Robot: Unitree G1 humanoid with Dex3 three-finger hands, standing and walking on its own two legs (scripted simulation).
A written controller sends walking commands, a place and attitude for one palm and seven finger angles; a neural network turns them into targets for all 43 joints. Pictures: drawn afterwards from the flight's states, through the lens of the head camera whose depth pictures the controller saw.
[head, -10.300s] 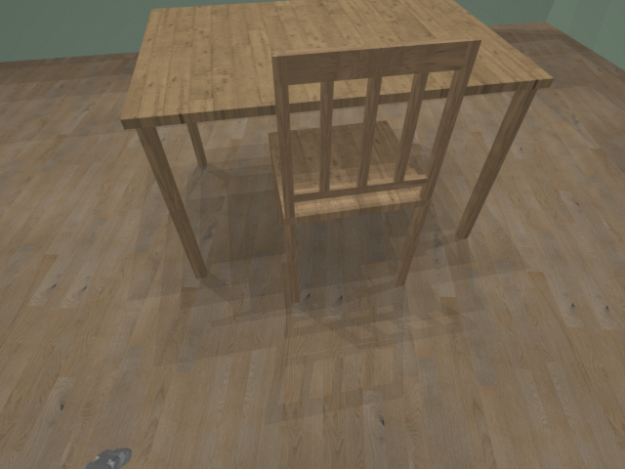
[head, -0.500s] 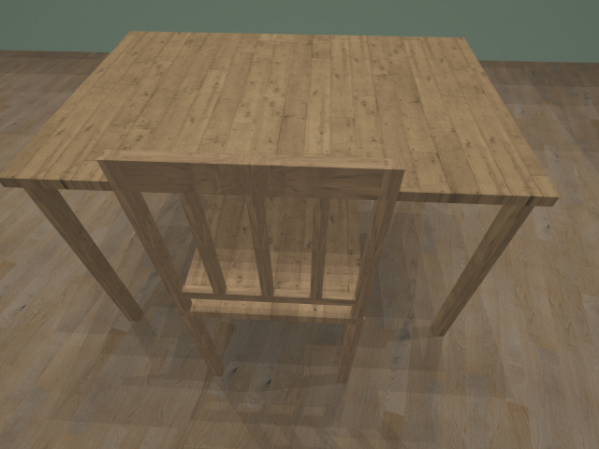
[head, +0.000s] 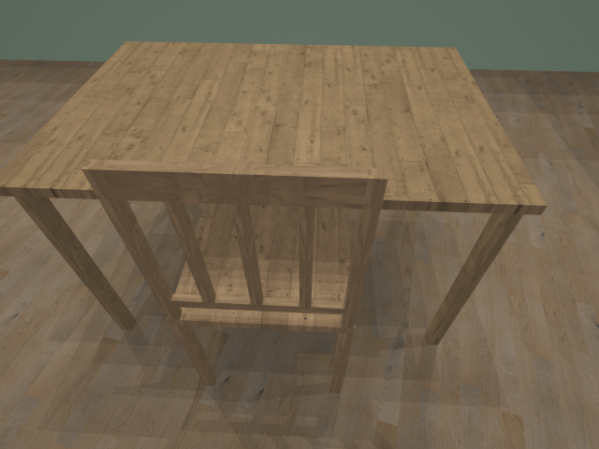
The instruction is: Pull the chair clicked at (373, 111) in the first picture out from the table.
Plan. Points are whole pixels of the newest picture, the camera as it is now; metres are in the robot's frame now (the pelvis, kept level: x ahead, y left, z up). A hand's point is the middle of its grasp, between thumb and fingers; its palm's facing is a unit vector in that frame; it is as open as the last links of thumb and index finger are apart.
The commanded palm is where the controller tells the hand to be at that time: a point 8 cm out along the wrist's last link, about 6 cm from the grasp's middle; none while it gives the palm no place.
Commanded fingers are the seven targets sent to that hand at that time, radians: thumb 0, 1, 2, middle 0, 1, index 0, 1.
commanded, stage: come to a stop and stand still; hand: left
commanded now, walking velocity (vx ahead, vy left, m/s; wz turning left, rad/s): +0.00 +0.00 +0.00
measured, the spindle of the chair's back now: (249, 258) +0.46 +0.13 -0.07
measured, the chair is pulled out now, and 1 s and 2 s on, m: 0.00 0.00 0.00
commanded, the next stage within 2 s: look again from close up in 0.38 s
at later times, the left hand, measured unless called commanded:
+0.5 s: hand out of the picture -0.02 +0.14 -0.17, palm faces +0.03 -0.98 -0.17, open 7.3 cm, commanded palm none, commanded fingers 0.00 0.90 0.90 -0.20 -0.30 -0.20 -0.30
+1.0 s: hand out of the picture -0.03 +0.13 -0.17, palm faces +0.04 -0.98 -0.17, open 7.4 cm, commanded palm none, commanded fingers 0.00 0.90 0.90 -0.20 -0.30 -0.20 -0.30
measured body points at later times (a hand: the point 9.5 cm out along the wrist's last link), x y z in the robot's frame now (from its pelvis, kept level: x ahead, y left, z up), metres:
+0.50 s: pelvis +0.00 -0.02 +0.00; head +0.00 -0.02 +0.45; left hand -0.02 +0.19 -0.16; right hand -0.02 -0.22 -0.17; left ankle -0.04 +0.09 -0.74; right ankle -0.01 -0.09 -0.74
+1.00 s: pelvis +0.00 -0.02 +0.00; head +0.00 -0.03 +0.45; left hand -0.03 +0.18 -0.16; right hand -0.03 -0.22 -0.17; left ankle -0.04 +0.09 -0.74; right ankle -0.01 -0.09 -0.74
